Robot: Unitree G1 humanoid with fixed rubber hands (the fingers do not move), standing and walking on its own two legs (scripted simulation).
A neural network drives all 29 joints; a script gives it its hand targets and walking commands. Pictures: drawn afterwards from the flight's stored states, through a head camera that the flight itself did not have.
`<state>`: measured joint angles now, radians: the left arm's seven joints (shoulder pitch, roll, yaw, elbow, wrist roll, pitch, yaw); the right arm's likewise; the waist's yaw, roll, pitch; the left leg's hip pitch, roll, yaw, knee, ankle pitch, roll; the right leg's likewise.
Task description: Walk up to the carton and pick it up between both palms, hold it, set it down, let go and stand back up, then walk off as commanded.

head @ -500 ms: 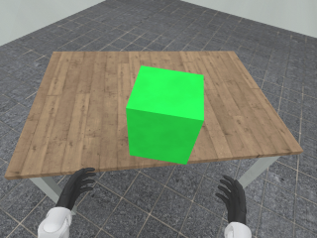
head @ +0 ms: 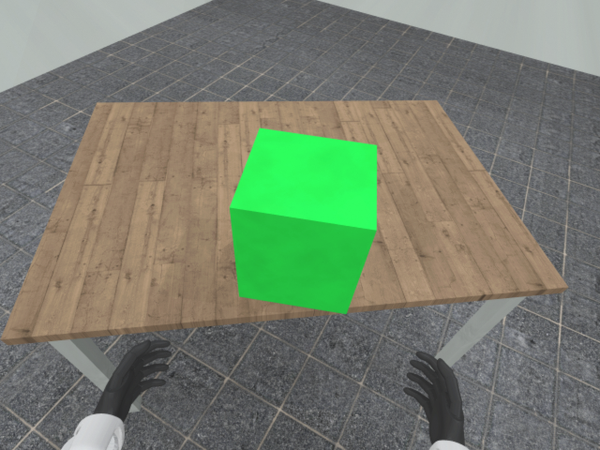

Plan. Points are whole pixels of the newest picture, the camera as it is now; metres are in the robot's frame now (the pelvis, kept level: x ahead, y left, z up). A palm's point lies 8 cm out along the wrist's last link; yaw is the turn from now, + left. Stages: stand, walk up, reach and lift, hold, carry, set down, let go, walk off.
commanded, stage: set down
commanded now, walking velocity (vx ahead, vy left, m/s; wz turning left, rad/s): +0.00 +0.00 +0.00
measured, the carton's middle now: (304, 224) +0.51 -0.01 -0.03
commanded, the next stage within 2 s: let go in 1.22 s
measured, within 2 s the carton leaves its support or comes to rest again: neither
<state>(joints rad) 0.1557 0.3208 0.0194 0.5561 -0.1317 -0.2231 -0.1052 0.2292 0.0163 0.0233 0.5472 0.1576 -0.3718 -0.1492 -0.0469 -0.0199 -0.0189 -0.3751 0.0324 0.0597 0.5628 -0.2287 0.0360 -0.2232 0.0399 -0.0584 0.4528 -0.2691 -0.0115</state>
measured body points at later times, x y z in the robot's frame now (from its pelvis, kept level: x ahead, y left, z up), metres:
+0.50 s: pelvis +0.01 -0.01 +0.00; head +0.01 +0.02 +0.45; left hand +0.21 +0.24 -0.07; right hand +0.19 -0.18 -0.04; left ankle +0.04 +0.09 -0.73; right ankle -0.02 -0.11 -0.73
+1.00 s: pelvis +0.01 -0.01 +0.00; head +0.01 +0.01 +0.45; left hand +0.20 +0.23 -0.08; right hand +0.18 -0.20 -0.06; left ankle +0.04 +0.09 -0.73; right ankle -0.02 -0.11 -0.73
